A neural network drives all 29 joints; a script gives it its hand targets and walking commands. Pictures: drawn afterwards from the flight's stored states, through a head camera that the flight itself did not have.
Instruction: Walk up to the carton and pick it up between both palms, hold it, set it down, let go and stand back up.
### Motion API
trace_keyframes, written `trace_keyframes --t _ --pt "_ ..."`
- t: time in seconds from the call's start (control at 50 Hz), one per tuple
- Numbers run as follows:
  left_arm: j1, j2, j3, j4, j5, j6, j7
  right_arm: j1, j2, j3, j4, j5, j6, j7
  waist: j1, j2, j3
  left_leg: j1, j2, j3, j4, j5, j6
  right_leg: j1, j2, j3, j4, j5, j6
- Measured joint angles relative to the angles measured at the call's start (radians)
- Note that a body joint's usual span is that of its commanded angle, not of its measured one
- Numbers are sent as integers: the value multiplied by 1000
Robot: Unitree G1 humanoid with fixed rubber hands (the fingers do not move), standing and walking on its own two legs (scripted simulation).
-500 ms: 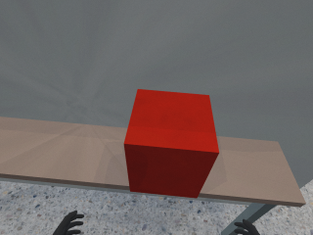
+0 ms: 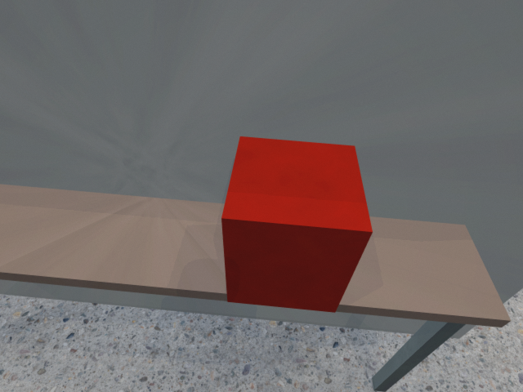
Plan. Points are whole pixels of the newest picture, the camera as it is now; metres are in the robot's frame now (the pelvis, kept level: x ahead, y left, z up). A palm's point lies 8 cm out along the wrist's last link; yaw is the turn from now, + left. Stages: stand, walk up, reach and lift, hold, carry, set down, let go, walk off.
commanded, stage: stand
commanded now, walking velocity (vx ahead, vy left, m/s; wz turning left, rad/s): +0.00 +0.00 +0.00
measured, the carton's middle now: (288, 226) +0.42 -0.04 +0.01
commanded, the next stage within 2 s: none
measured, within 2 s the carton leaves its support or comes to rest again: neither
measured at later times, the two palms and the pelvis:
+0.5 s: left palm out of the picture +0.06 +0.25 -0.11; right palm out of the picture +0.06 -0.26 -0.11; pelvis +0.00 +0.00 +0.00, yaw +0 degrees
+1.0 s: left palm out of the picture +0.08 +0.25 -0.11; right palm out of the picture +0.07 -0.27 -0.11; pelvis +0.01 -0.01 +0.00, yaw +0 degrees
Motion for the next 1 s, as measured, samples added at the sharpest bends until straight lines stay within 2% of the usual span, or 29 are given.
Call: trace_keyframes --t 1.0 --pt "-10 5 -18 44 -11 11 9 5 -8 15 32 4 16 -13 -3 6 4 0 12 -1 3 -16 -15 -12 12 0 24 -26 -15"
